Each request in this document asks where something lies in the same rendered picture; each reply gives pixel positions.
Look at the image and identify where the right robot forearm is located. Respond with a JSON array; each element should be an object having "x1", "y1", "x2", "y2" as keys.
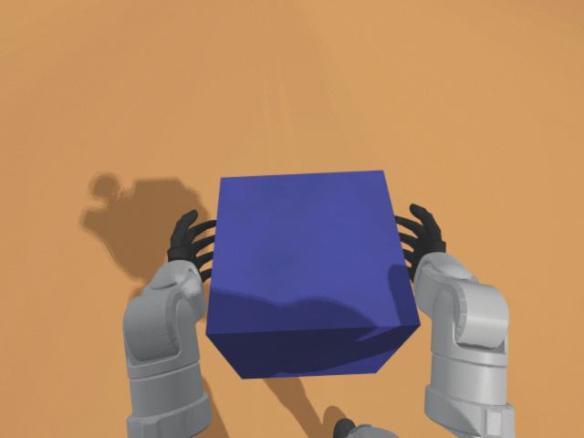
[{"x1": 413, "y1": 252, "x2": 516, "y2": 438}]

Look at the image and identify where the robot left hand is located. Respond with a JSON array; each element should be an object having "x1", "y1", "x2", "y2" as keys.
[{"x1": 167, "y1": 210, "x2": 216, "y2": 283}]

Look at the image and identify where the robot right hand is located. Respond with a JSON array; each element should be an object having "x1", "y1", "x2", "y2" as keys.
[{"x1": 394, "y1": 203, "x2": 446, "y2": 283}]

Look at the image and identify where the carton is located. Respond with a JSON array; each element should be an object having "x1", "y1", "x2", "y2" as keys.
[{"x1": 205, "y1": 170, "x2": 421, "y2": 380}]

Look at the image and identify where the robot right foot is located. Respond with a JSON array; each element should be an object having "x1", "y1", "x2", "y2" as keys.
[{"x1": 333, "y1": 418, "x2": 356, "y2": 438}]

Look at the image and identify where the left robot forearm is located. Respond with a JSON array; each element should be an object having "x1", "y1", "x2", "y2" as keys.
[{"x1": 122, "y1": 260, "x2": 213, "y2": 438}]

